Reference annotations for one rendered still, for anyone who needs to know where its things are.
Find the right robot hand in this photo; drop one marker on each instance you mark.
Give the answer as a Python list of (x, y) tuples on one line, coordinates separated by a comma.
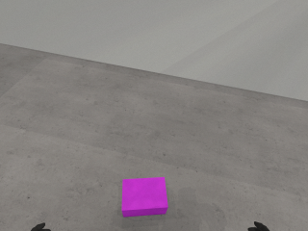
[(259, 227)]

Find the carton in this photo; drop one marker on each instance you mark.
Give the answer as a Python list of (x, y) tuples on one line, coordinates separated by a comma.
[(144, 197)]

